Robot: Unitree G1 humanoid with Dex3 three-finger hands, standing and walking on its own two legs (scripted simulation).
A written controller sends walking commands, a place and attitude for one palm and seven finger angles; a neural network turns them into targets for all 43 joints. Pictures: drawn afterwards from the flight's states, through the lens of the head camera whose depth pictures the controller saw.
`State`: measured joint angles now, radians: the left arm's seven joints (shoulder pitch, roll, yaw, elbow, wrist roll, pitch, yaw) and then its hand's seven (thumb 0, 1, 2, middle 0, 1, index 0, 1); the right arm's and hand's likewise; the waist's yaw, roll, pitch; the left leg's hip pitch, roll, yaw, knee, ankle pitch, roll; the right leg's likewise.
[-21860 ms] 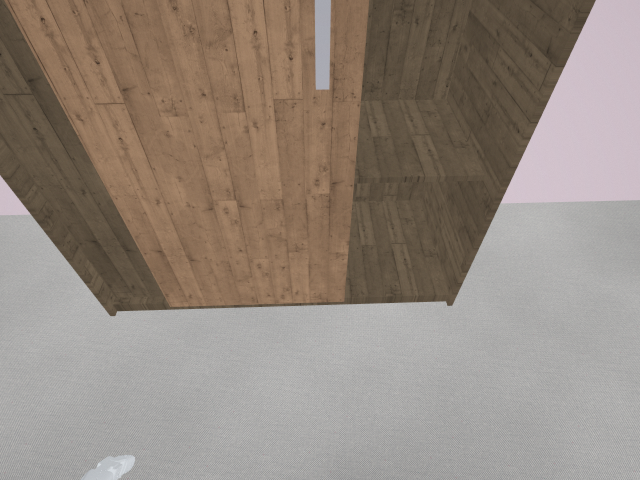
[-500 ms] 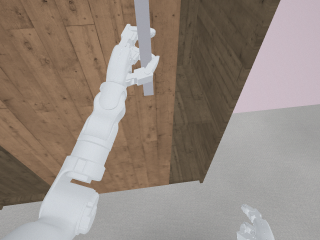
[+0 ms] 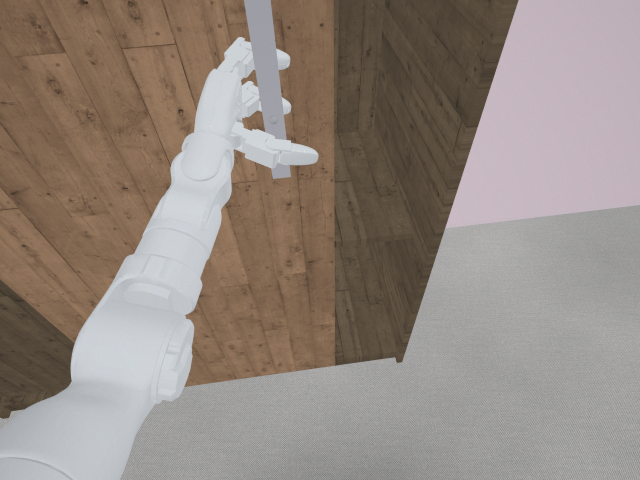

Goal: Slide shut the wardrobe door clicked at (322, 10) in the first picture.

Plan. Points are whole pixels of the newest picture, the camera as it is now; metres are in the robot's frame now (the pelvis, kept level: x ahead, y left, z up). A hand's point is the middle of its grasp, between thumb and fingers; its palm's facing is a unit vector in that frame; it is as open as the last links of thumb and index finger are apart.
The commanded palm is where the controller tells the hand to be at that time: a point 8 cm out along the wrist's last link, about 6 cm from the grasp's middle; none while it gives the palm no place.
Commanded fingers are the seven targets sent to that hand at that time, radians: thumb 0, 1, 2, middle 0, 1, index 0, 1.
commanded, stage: loosen the grip on the handle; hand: left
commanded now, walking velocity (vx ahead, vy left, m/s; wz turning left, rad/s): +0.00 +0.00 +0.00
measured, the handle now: (268, 74) +0.52 +0.05 +0.25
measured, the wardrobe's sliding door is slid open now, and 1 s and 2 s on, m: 0.20 0.20 0.20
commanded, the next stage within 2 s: slip the hand off the handle in 0.22 s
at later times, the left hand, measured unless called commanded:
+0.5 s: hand (274, 126) +0.46 +0.04 +0.22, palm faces -0.17 -0.96 -0.20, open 15.1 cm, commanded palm +0.45 +0.12 +0.22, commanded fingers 0.00 -0.55 0.20 -0.25 -1.15 -0.25 -1.15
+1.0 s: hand (266, 126) +0.46 +0.05 +0.22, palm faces -0.23 -0.95 -0.20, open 15.1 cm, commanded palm +0.44 +0.15 +0.22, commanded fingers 0.00 -0.55 0.20 -0.25 -1.15 -0.25 -1.15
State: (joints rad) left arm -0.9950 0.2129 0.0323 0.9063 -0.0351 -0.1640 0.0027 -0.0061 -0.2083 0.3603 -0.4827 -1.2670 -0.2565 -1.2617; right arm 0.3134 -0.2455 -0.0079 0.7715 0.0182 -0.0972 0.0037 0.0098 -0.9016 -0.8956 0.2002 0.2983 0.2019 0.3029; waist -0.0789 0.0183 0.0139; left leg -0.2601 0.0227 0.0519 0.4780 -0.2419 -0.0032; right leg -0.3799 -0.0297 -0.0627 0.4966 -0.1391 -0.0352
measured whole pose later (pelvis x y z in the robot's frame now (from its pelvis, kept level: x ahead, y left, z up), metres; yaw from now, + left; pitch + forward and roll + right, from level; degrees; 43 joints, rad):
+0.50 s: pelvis -0.02 +0.02 +0.00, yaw -6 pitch +2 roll +1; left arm -0.97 0.30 0.13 0.95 0.00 -0.30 -0.01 -0.01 -0.55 0.20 -0.36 -1.16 -0.18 -1.12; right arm 0.36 -0.27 -0.02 0.77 0.01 -0.13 0.02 0.01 -0.90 -0.90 0.20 0.30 0.20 0.30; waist -0.14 0.00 0.01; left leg -0.32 -0.03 0.03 0.49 -0.23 0.02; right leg -0.44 0.02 0.05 0.43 -0.08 -0.01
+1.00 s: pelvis +0.03 +0.02 +0.01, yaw -8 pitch +0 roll +1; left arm -0.65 0.26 0.10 0.48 -0.07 -0.12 -0.07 -0.01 -0.55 0.20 -0.43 -1.15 -0.21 -1.04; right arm 0.27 -0.26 0.02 0.70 0.02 -0.09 -0.06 0.01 -0.90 -0.90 0.20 0.30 0.20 0.30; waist -0.09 0.03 0.01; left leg -0.13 -0.02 0.05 0.38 -0.25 0.02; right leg -0.29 0.02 0.06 0.38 -0.09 -0.01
